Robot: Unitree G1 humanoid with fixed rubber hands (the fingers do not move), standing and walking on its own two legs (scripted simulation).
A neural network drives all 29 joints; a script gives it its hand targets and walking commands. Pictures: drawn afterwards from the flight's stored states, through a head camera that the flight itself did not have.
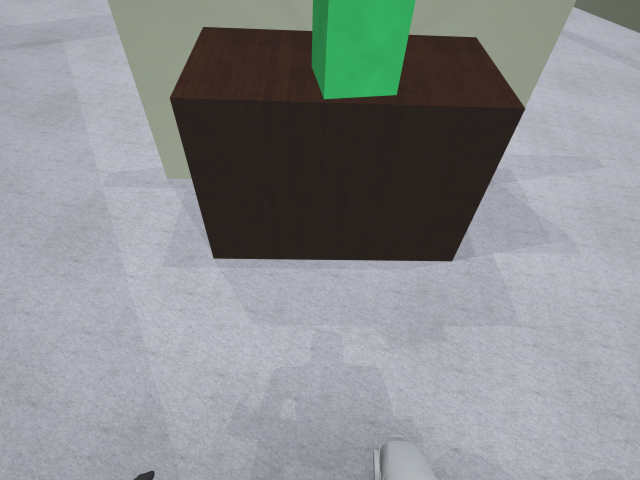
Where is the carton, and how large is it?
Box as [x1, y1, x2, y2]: [312, 0, 415, 98]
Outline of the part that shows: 313,0 312,68 323,97 337,98 396,94 415,0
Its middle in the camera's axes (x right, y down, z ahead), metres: +0.09 -0.56 +1.04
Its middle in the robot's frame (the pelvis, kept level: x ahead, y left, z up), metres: +1.16 -0.12 +0.06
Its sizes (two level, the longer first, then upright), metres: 0.210 0.200 0.250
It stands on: a pedestal, 0.69 m high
